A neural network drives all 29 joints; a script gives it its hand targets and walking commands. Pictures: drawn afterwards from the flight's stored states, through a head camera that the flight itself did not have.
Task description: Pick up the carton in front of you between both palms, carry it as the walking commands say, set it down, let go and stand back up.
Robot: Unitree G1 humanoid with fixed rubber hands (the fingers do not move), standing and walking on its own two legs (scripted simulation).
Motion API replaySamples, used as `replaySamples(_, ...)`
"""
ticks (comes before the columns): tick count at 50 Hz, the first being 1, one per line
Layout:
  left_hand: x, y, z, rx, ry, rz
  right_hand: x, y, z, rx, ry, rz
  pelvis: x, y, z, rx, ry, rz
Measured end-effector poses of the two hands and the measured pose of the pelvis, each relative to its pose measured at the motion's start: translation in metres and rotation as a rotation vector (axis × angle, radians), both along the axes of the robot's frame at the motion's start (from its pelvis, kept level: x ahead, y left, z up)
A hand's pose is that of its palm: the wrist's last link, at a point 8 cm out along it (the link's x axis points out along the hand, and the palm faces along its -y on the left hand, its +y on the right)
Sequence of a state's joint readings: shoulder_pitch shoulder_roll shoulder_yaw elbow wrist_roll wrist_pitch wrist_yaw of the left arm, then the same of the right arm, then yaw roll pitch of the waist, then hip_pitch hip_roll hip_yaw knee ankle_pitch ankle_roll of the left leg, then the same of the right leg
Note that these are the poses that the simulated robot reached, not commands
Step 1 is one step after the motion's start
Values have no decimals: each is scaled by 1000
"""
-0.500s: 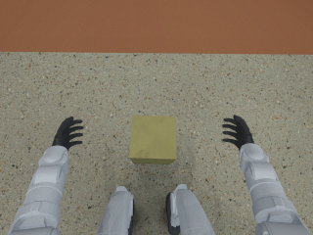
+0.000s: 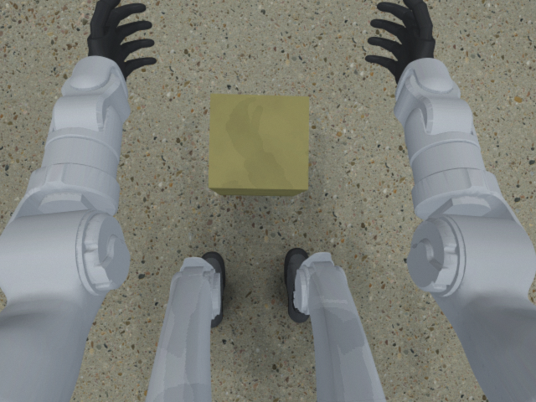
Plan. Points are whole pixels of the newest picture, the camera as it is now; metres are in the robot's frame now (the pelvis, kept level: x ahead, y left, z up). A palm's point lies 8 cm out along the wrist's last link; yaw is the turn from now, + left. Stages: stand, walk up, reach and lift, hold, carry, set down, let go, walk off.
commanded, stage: reach and lift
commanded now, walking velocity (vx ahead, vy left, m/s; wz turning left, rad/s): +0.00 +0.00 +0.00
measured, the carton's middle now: (258, 152) +0.50 -0.01 -0.48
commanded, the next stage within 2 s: none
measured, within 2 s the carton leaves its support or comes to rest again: leaves its support in 1.56 s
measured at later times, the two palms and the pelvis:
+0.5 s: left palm (161, 136) +0.51 +0.19 -0.32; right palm (359, 139) +0.49 -0.21 -0.31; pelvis +0.01 +0.01 -0.16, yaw -1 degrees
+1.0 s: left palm (177, 135) +0.53 +0.17 -0.41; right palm (336, 142) +0.51 -0.19 -0.41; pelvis -0.01 +0.00 -0.23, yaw +0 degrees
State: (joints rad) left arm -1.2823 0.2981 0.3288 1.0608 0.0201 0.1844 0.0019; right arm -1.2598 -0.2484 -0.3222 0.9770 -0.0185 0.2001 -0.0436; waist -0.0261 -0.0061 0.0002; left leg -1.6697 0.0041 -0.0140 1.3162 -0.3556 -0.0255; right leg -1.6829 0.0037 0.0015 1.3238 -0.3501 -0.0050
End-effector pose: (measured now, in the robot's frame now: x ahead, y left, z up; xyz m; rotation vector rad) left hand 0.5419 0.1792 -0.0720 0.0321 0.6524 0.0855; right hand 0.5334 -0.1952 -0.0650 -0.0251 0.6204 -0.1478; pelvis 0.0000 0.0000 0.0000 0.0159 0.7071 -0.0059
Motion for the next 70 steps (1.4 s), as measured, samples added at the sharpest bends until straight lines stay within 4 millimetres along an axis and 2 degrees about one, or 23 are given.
replaySamples(6,5,12,-60,30,17,8,4,15,-64,12,31,-13,15,1,-22,-8,92,6)
replaySamples(10,1,13,-105,8,27,30,2,19,-104,-10,28,-16,27,3,-48,-14,144,15)
replaySamples(16,-20,9,-183,4,79,31,-25,6,-179,-37,117,-36,32,9,-89,-24,189,26)
replaySamples(19,-31,7,-214,2,68,27,-37,-2,-208,-54,108,-43,27,11,-112,-20,191,23)
replaySamples(22,-33,5,-232,9,31,10,-43,-9,-228,-53,83,-46,19,13,-134,-23,170,20)
replaySamples(25,-32,7,-247,24,24,5,-40,-12,-241,-38,59,-46,7,14,-157,-23,127,13)
replaySamples(31,-31,2,-275,30,34,-2,-37,-2,-278,-7,75,-34,-16,13,-198,-10,36,14)
replaySamples(37,-37,-3,-322,18,97,8,-34,2,-319,-2,104,-38,-29,9,-225,-9,-38,18)
replaySamples(40,-40,-4,-342,36,123,1,-34,5,-337,17,112,-41,-30,7,-233,-6,-82,11)
replaySamples(42,-39,-7,-349,32,127,2,-36,6,-345,16,123,-37,-28,6,-235,-6,-102,14)
replaySamples(45,-27,-9,-345,27,98,-4,-34,4,-350,-3,134,-28,-22,4,-237,-4,-98,13)
replaySamples(51,-7,-5,-332,55,65,-6,-21,9,-345,18,104,-19,-11,3,-235,-3,-67,-1)
replaySamples(59,-18,-13,-340,10,108,-10,-26,21,-348,19,119,7,-1,5,-231,-3,-9,3)
replaySamples(64,-21,-34,-345,-22,89,-44,-19,33,-341,9,85,30,-5,7,-232,-9,-3,3)
replaySamples(70,-19,-36,-343,-5,98,-18,-23,39,-338,8,110,-29,-12,10,-233,-14,-19,5)
